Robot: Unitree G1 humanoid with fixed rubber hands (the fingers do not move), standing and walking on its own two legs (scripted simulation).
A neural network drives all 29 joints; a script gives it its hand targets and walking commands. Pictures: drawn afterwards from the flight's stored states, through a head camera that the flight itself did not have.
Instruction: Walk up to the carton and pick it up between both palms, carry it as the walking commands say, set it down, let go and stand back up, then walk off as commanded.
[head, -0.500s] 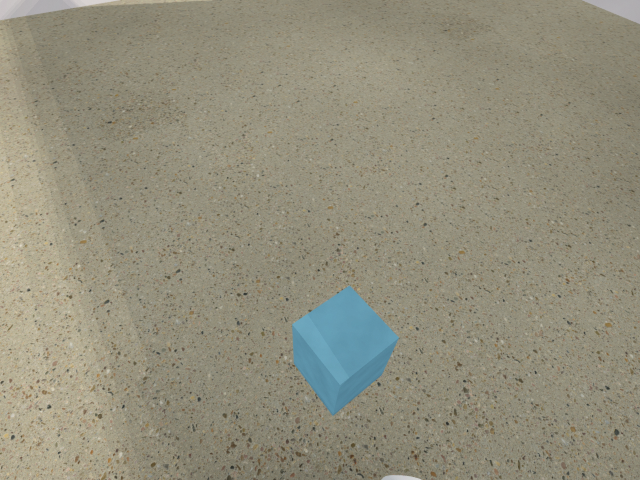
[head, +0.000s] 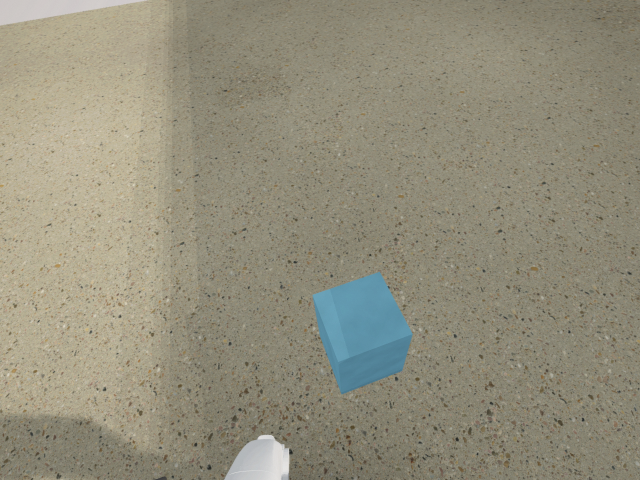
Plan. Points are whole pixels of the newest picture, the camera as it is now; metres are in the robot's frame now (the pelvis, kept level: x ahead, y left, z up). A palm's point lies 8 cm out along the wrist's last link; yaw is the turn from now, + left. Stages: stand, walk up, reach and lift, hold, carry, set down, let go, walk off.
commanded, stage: walk up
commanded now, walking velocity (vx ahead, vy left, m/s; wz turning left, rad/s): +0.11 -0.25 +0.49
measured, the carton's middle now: (359, 335) +0.55 -0.06 -0.63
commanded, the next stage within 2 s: none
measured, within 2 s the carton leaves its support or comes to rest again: neither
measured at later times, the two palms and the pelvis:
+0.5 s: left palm out of the picture +0.04 +0.06 -0.14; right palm out of the picture +0.14 -0.44 -0.17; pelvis +0.05 -0.20 -0.03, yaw +14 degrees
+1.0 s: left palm out of the picture +0.04 -0.04 -0.14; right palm (581, 314) +0.37 -0.41 -0.16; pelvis +0.19 -0.25 -0.02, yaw +15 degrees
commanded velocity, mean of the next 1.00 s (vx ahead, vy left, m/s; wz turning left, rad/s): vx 0.10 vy -0.16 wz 0.18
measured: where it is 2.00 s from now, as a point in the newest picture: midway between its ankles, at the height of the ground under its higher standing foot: (429, 433)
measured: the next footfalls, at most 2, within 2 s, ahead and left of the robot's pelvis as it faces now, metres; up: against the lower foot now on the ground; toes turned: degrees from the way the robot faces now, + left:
left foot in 0.26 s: +0.02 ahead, +0.05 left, +0.00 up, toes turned +15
right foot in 0.40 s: +0.08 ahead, -0.29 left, +0.00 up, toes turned +5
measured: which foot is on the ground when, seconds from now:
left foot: up 0.00-0.24, down 0.26-0.40, up 0.42-0.94, down 0.96-1.00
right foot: down 0.00-0.24, up 0.26-0.38, down 0.40-0.98, up 1.00-1.00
